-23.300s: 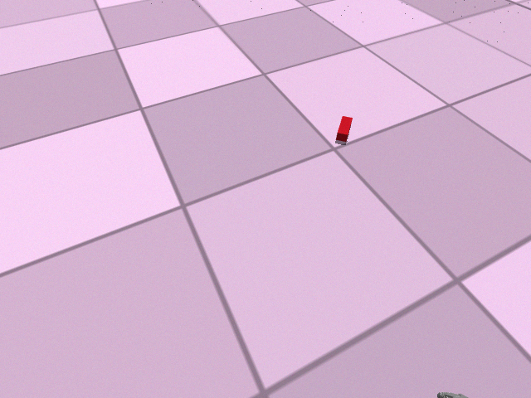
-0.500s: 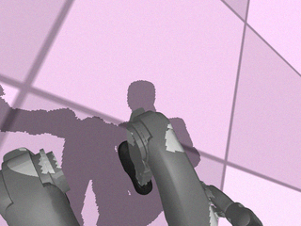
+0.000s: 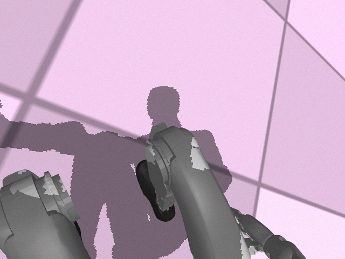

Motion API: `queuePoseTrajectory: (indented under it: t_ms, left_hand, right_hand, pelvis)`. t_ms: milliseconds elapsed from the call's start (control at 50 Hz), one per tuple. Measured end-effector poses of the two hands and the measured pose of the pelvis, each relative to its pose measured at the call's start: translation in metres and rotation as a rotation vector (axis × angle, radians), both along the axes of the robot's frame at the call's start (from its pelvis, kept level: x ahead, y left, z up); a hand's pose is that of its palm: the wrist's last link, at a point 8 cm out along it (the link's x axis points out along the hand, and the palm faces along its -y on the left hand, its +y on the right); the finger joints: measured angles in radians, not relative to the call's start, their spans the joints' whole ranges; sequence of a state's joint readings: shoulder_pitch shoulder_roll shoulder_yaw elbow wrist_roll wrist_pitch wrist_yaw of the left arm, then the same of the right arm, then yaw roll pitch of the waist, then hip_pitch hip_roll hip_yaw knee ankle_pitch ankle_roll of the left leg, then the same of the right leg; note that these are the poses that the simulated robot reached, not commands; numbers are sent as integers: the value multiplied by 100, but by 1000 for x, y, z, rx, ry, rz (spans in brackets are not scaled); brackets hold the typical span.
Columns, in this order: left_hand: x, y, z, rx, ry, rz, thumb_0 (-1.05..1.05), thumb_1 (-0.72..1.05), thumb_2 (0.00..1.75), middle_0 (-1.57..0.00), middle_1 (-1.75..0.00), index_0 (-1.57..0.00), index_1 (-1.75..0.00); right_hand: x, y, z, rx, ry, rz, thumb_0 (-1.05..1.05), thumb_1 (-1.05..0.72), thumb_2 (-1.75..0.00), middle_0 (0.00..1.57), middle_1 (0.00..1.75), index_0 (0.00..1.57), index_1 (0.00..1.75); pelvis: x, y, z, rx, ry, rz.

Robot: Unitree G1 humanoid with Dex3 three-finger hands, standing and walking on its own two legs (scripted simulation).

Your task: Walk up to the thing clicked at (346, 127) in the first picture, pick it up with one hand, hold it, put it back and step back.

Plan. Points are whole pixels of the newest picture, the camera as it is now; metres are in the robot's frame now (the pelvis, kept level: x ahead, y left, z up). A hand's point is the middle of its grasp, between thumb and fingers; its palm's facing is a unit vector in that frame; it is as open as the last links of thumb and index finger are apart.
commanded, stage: close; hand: left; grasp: from above
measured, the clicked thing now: out of the picture +0.45 +0.34 -0.28
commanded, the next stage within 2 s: settle in 0.06 s
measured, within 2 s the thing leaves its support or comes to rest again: leaves its support in 0.40 s
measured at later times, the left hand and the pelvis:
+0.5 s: hand out of the picture +0.44 +0.34 -0.24, palm faces -0.38 -0.14 -0.91, open 9.0 cm; pelvis +0.00 +0.00 +0.00, yaw +0 degrees
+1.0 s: hand out of the picture +0.43 +0.35 -0.14, palm faces -0.44 -0.11 -0.89, open 8.9 cm; pelvis +0.00 -0.01 +0.02, yaw +5 degrees
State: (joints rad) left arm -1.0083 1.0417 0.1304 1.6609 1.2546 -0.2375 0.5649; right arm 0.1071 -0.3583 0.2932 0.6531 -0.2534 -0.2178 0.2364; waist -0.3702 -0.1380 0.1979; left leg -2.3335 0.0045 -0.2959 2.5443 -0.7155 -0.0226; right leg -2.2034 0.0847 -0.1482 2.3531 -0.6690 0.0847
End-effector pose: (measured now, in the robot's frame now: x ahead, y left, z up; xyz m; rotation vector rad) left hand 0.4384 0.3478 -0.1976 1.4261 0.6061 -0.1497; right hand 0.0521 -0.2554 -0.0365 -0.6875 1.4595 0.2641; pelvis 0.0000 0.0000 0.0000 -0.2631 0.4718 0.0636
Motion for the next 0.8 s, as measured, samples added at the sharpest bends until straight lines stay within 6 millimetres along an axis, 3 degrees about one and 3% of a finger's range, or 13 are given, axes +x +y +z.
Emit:
queuePoseTrajectory:
  t_ms: [260,440,620,800]
  left_hand:
    - [-6,-3,2,-14,-11,-38,1,15,47,-64,-63,-70,-58]
    - [3,-3,10,6,-55,-42,2,13,44,-69,-60,-76,-55]
    - [13,6,47,45,-101,-2,2,13,42,-72,-56,-78,-51]
    - [0,11,85,61,-10,0,2,15,38,-73,-52,-79,-47]
  right_hand:
    - [10,2,-1,-12,-31,22,0,-90,-90,21,30,20,30]
    - [14,4,-1,-3,-44,20,0,-90,-90,21,30,20,30]
    - [24,3,-7,37,-82,-38,0,-90,-90,21,30,20,30]
    - [41,-1,-19,88,-130,-88,0,-90,-90,21,30,20,30]
  pelvis:
    - [-2,1,-1,-2,-10,1]
    - [-1,1,0,-2,6,2]
    - [4,1,5,6,54,10]
    - [2,-1,14,34,85,32]
